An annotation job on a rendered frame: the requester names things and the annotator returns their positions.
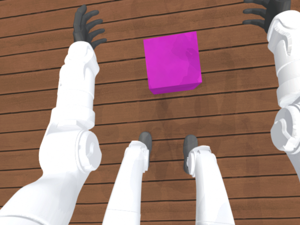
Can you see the robot left upper arm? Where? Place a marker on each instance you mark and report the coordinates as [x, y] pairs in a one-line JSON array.
[[66, 159]]

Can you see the robot right hand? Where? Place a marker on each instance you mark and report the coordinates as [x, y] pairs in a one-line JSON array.
[[273, 8]]

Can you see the robot right upper arm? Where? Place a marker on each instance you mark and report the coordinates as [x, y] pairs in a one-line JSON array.
[[285, 133]]

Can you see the robot left foot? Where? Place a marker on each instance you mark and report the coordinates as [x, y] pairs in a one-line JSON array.
[[145, 137]]

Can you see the robot right forearm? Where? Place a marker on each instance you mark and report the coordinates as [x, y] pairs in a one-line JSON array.
[[284, 42]]

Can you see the robot left hand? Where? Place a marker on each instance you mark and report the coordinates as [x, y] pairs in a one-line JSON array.
[[81, 29]]

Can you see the carton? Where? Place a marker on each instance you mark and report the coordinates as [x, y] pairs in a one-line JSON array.
[[172, 63]]

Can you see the left robot shin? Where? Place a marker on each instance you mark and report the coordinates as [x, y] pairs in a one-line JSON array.
[[136, 143]]

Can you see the robot left forearm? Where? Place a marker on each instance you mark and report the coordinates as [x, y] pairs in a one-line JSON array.
[[74, 107]]

